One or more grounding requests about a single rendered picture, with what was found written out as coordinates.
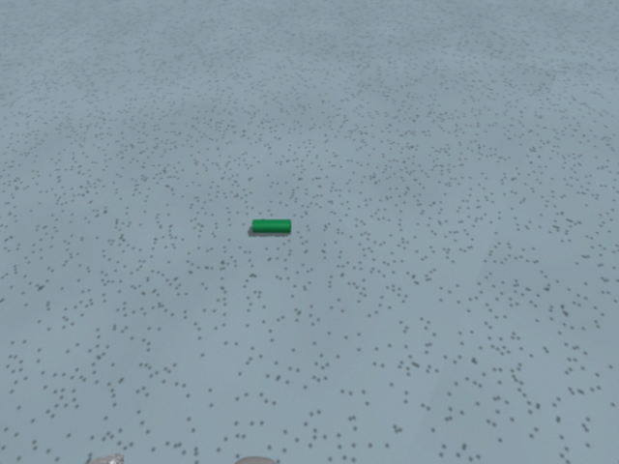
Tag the can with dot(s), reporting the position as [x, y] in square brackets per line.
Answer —
[271, 226]

